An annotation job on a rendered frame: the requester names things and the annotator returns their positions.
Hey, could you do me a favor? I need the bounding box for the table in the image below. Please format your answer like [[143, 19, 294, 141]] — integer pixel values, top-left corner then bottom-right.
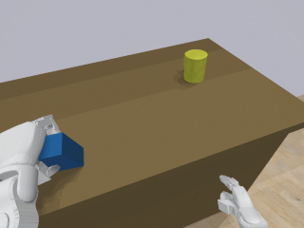
[[0, 38, 304, 228]]

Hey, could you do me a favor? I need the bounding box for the sponge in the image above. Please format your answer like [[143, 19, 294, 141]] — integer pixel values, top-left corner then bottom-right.
[[38, 132, 85, 171]]

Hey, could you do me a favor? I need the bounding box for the robot left forearm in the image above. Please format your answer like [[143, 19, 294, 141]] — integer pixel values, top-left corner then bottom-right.
[[0, 164, 39, 228]]

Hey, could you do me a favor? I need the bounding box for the robot left hand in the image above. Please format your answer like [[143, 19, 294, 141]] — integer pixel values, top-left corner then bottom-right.
[[0, 114, 61, 185]]

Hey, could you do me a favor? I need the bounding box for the robot right hand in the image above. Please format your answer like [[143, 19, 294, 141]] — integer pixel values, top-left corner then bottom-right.
[[218, 175, 255, 217]]

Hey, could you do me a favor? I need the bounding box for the robot right forearm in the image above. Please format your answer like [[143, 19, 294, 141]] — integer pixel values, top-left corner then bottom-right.
[[237, 206, 268, 228]]

